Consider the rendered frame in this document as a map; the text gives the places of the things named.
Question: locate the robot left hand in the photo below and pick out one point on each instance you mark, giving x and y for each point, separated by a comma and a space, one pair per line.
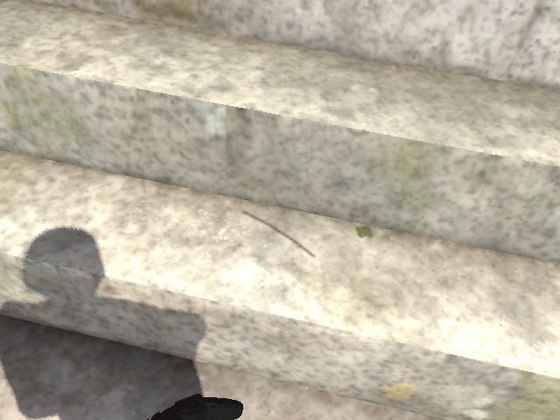
196, 407

